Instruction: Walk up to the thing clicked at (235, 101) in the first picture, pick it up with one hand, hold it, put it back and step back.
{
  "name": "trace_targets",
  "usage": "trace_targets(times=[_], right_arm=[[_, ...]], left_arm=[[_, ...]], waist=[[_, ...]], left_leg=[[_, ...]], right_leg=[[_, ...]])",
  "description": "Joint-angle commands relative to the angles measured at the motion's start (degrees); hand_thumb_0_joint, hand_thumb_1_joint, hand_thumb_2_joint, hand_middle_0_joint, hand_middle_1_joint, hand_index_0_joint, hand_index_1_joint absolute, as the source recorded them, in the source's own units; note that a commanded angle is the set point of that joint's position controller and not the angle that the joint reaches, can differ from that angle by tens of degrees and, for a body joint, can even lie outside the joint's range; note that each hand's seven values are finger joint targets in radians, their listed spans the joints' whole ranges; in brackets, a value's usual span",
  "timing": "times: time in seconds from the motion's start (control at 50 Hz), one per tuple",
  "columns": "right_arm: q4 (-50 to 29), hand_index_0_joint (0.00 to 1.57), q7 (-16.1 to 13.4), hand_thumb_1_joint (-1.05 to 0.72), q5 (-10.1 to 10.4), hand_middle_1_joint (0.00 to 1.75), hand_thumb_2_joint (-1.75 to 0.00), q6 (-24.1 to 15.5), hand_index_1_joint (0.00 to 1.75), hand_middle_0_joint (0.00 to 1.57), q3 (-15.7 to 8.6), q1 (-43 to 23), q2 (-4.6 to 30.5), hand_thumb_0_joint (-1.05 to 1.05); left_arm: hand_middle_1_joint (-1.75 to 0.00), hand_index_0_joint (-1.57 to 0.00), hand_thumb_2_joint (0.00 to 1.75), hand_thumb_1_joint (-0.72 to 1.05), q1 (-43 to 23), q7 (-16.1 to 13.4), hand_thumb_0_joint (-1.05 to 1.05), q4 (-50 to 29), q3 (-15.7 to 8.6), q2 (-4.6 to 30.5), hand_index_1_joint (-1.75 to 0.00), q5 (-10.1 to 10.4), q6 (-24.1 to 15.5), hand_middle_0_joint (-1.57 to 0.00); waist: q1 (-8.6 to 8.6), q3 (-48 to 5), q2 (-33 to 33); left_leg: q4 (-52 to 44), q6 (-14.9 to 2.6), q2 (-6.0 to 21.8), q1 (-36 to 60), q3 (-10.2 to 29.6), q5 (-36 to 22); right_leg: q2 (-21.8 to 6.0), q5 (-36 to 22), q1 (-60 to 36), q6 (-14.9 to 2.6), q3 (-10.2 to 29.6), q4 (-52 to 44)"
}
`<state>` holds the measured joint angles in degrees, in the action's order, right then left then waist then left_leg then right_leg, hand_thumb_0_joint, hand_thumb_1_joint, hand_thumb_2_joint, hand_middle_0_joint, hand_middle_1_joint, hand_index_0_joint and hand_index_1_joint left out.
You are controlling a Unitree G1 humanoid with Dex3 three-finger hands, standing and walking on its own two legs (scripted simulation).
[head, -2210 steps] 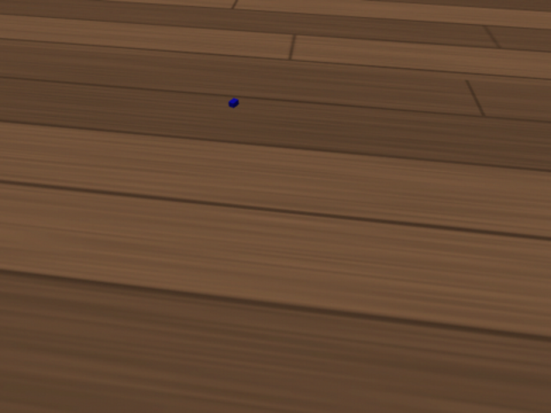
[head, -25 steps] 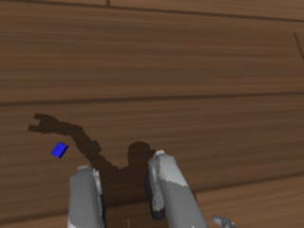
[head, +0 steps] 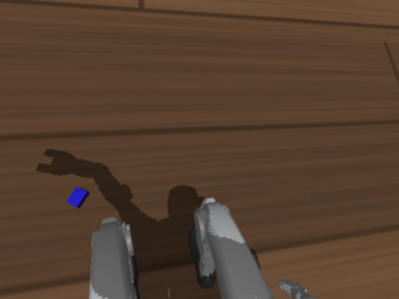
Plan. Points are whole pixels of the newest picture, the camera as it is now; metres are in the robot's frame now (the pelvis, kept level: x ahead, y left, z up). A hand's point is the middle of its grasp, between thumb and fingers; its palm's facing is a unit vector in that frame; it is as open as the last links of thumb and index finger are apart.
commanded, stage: go down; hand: left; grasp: from above
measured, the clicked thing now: (78, 197) +0.38 +0.27 -0.52
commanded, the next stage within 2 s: withdraw in 0.42 s
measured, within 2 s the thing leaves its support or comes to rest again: neither
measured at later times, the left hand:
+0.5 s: hand out of the picture +0.46 +0.38 -0.06, palm faces -0.10 -0.40 -0.91, open 10.0 cm
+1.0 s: hand (17, 147) +0.47 +0.33 -0.22, palm faces -0.30 -0.33 -0.89, open 10.8 cm
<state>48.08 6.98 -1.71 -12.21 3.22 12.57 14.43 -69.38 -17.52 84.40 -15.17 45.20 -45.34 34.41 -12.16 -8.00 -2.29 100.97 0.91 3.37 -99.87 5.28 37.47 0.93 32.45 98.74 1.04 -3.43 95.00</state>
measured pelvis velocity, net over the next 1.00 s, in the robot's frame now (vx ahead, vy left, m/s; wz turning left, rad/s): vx -0.02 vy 0.00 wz -0.02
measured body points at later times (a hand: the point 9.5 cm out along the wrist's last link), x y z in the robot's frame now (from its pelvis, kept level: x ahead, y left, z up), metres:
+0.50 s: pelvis +0.00 +0.00 +0.00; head +0.21 +0.05 +0.40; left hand +0.46 +0.40 -0.01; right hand +0.03 -0.25 -0.11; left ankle +0.05 +0.13 -0.50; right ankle +0.09 -0.13 -0.50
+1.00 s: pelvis -0.02 +0.00 -0.09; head +0.24 +0.05 +0.28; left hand +0.49 +0.34 -0.17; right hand +0.00 -0.26 -0.19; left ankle +0.05 +0.13 -0.50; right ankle +0.09 -0.13 -0.50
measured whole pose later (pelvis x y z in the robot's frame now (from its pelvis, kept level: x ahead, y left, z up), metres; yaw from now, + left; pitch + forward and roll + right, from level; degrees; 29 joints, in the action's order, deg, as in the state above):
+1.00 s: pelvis -0.02 +0.00 -0.09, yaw -1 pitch +38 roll -7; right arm 44.7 9.3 -4.8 -13.2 5.1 12.8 15.7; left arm -69.5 -19.2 89.2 -12.7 44.1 -54.4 20.7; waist -16.4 -4.9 -1.4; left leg 118.3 0.3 2.0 -116.8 6.0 40.1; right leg 0.2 35.0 115.4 1.9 -3.1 112.0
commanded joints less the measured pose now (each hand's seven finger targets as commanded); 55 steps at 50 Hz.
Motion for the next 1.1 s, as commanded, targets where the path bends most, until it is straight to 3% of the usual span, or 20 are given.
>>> trace_targets(times=[0.0,0.1,0.18,0.26,0.28,0.3,0.32,0.34,0.38,0.44,0.5,0.56,0.62,0.7,0.78,0.84,0.92,0.98,1.04,1.08], right_arm=[[-0.43,0.2,-0.58,-0.93,0.23,0.3,-0.91,-1.07,0.3,0.2,-3.31,12.7,11.44,0.0],[-0.25,0.2,-0.63,-0.93,0.08,0.3,-0.91,-1.15,0.3,0.2,-3.65,13.37,12.15,0.0],[-0.15,0.2,-0.14,-0.93,0.05,0.3,-0.91,-0.93,0.3,0.2,-3.2,13.72,12.28,0.0],[-0.41,0.2,-0.05,-0.93,0.36,0.3,-0.91,-0.72,0.3,0.2,-3.58,12.96,12.23,0.0],[-0.21,0.2,-0.03,-0.93,0.39,0.3,-0.91,-0.78,0.3,0.2,-3.61,13.21,12.36,0.0],[-0.71,0.2,-0.05,-0.93,0.38,0.3,-0.91,-0.89,0.3,0.2,-4.08,12.8,12.25,0.0],[-0.38,0.2,-0.14,-0.93,0.5,0.3,-0.91,-0.82,0.3,0.2,-3.48,12.49,11.93,0.0],[-1.08,0.2,-0.3,-0.93,0.55,0.3,-0.91,-0.97,0.3,0.2,-4.08,12.12,12.58,0.0],[-0.41,0.2,-0.33,-0.93,0.58,0.3,-0.91,-1.03,0.3,0.2,-3.35,12.5,11.46,0.0],[-0.22,0.2,-0.63,-0.93,0.4,0.3,-0.91,-1.15,0.3,0.2,-3.59,12.64,12.36,0.0],[-0.44,0.2,-0.59,-0.93,0.47,0.3,-0.91,-1.4,0.3,0.2,-3.19,12.6,11.62,0.0],[-0.21,0.2,-0.58,-0.93,0.37,0.3,-0.91,-1.4,0.3,0.2,-3.03,12.94,11.68,0.0],[0.04,0.2,-0.38,-0.93,-0.05,0.3,-0.91,-1.82,0.3,0.2,-2.82,13.5,11.47,0.0],[0.04,0.2,-0.47,-0.93,-0.98,0.3,-0.91,-2.04,0.3,0.2,-2.19,12.83,11.56,0.0],[-1.25,0.2,0.39,-0.93,-1.89,0.3,-0.91,-2.18,0.3,0.2,-1.06,13.93,11.62,0.0],[-2.02,0.2,1.33,-0.93,-2.7,0.3,-0.91,-2.05,0.3,0.2,-1.04,14.45,12.12,0.0],[-3.44,0.2,2.3,-0.93,-2.88,0.3,-0.91,-1.69,0.3,0.2,-1.54,13.36,13.56,0.0],[-4.2,0.2,2.49,-0.93,-2.89,0.3,-0.91,-0.88,0.3,0.2,-1.77,12.44,13.55,0.0],[-3.92,0.2,2.65,-0.93,-3.28,0.3,-0.91,-0.15,0.3,0.2,-2.07,12.93,14.03,0.0],[-3.74,0.2,2.45,-0.93,-3.46,0.3,-0.91,0.38,0.3,0.2,-2.33,12.69,14.96,0.0]], left_arm=[[-0.91,-0.57,0.4,0.07,-19.66,-2.35,0.0,-8.4,1.92,16.88,-0.8,-2.84,-0.12,-0.46],[-0.9,-0.56,0.41,0.06,-19.88,-2.93,0.0,-8.51,2.53,14.13,-0.8,-1.69,-0.43,-0.46],[-0.91,-0.56,0.41,0.05,-20.44,-3.63,0.0,-9.71,1.46,15.88,-0.81,-1.78,-0.31,-0.46],[-0.9,-0.56,0.41,0.06,-22.06,-3.59,0.0,-10.37,1.61,16.18,-0.8,-1.84,0.39,-0.46],[-0.9,-0.56,0.41,0.06,-20.93,-3.72,0.0,-9.02,1.64,15.85,-0.8,-1.95,0.68,-0.46],[-0.9,-0.57,0.4,0.07,-21.9,-3.5,0.0,-10.48,2.35,15.01,-0.79,-1.93,0.58,-0.47],[-0.89,-0.57,0.4,0.07,-20.94,-3.65,0.0,-9.63,1.15,17.43,-0.79,-2.2,0.64,-0.47],[-0.9,-0.58,0.39,0.08,-21.72,-3.55,0.0,-9.31,2.25,15.75,-0.79,-1.83,0.85,-0.47],[-0.9,-0.57,0.4,0.07,-19.98,-3.63,0.0,-8.73,1.11,16.94,-0.79,-1.99,0.98,-0.46],[-0.88,-0.58,0.39,0.09,-21.12,-3.01,0.0,-7.23,2.1,15.8,-0.78,-1.89,0.79,-0.48],[-0.91,-0.57,0.4,0.07,-20.68,-2.63,0.0,-7.43,2.29,16.05,-0.8,-2.36,0.14,-0.46],[-0.67,-0.5,0.64,-0.17,-21.57,-2.79,0.0,-6.39,3.52,13.35,-0.62,-2.04,0.28,-0.55],[-0.55,-0.52,0.65,-0.15,-20.72,-2.57,0.0,-3.1,5.04,10.26,-0.6,-1.53,-0.53,-0.57],[-0.51,-0.56,0.62,-0.12,-19.96,-3.31,0.0,0.98,6.34,8.99,-0.57,-3.13,-2.81,-0.61],[-0.49,-0.59,0.58,-0.07,-17.57,-3.29,0.0,2.28,6.96,8.05,-0.53,-5.4,-6.14,-0.63],[-0.48,-0.59,0.58,-0.07,-18.7,-3.55,0.0,1.1,6.25,9.99,-0.53,-7.28,-9.61,-0.64],[-0.45,-0.64,0.56,-0.04,-18.51,-4.13,0.0,-3.68,3.63,16.42,-0.5,-11.32,-13.77,-0.68],[-0.42,-0.67,0.52,0.0,-19.57,-3.97,0.0,-7.95,3.08,17.72,-0.47,-13.22,-16.58,-0.71],[-0.42,-0.66,0.51,0.02,-16.96,-2.86,0.0,-8.03,3.57,16.76,-0.45,-14.6,-19.59,-0.7],[-0.41,-0.67,0.5,0.03,-17.57,-1.81,0.0,-8.92,4.06,17.78,-0.44,-15.17,-21.92,-0.7]], waist=[[0.63,-36.7,-12.94],[-0.18,-36.32,-14.84],[0.74,-38.91,-16.15],[0.18,-37.3,-16.31],[0.72,-37.17,-16.16],[-0.22,-36.99,-15.04],[1.04,-37.18,-14.31],[0.08,-36.01,-14.67],[1.04,-37.31,-13.53],[-0.29,-35.29,-13.68],[0.31,-35.28,-13.3],[-0.82,-34.91,-13.43],[-1.93,-32.8,-12.3],[-2.53,-28.63,-12.09],[-3.84,-28.99,-11.08],[-3.85,-30.67,-12.58],[-2.32,-36.64,-16.52],[-2.74,-39.24,-19.69],[-4.55,-38.59,-18.68],[-4.79,-38.48,-18.34]], left_leg=[[-12.28,-1.24,-0.87,23.99,-3.88,-15.33],[-12.68,-0.41,-0.43,28.49,-2.08,-19.98],[-12.21,-0.46,-0.6,28.33,-2.95,-21.98],[-13.3,-0.51,-0.61,28.78,-2.71,-18.52],[-13.57,-0.42,-0.61,28.37,-2.77,-17.45],[-13.53,-0.68,-0.73,27.12,-3.03,-15.61],[-14.08,-0.79,-0.76,26.03,-3.28,-14.31],[-13.93,-0.84,-0.85,25.49,-3.32,-13.31],[-14.0,-0.81,-0.83,25.94,-3.03,-14.54],[-13.66,-0.71,-0.6,25.5,-2.63,-15.57],[-13.75,-0.88,-0.68,24.7,-2.92,-13.83],[-13.1,-0.68,-0.6,25.87,-2.87,-16.24],[-11.45,-0.77,-0.58,22.56,-2.95,-16.82],[-8.64,-0.82,-0.8,16.29,-2.87,-13.81],[-2.57,-1.0,-0.98,12.79,-3.07,-18.22],[0.67,-1.1,-1.34,8.33,-3.65,-17.59],[4.7,-1.15,-1.94,7.43,-4.14,-14.61],[7.14,-0.93,-2.24,8.64,-4.03,-12.95],[10.31,-1.24,-2.69,5.77,-3.8,-11.72],[12.11,-1.46,-2.8,4.56,-3.64,-9.72]], right_leg=[[2.21,-11.06,-23.19,-3.03,-1.23,-10.21],[2.12,-13.02,-18.87,-3.44,-2.14,-8.58],[2.14,-15.46,-21.57,-3.39,-1.86,-8.17],[2.03,-12.48,-20.34,-3.41,-1.65,-9.45],[2.14,-11.65,-20.77,-3.42,-1.77,-9.64],[2.05,-10.66,-21.4,-3.2,-1.61,-10.23],[2.2,-9.84,-22.5,-3.11,-1.42,-10.85],[2.04,-8.95,-21.68,-3.04,-1.36,-11.23],[2.11,-9.96,-23.02,-3.14,-1.59,-10.49],[2.17,-10.56,-21.09,-3.18,-1.83,-10.07],[2.28,-9.18,-20.97,-3.1,-1.61,-10.5],[2.23,-11.29,-20.59,-3.2,-1.9,-9.9],[2.31,-11.88,-19.1,-3.17,-1.93,-8.33],[2.34,-9.12,-13.74,-3.34,-2.04,-5.58],[2.31,-12.88,-11.31,-3.21,-2.49,-0.34],[2.03,-13.49,-11.12,-2.92,-2.19,3.17],[1.39,-10.71,-8.34,-2.99,-1.85,8.73],[1.09,-8.88,-5.01,-3.15,-2.3,12.01],[0.65,-7.99,-2.51,-2.91,-2.64,14.88],[0.51,-5.76,0.96,-3.01,-2.82,16.66]])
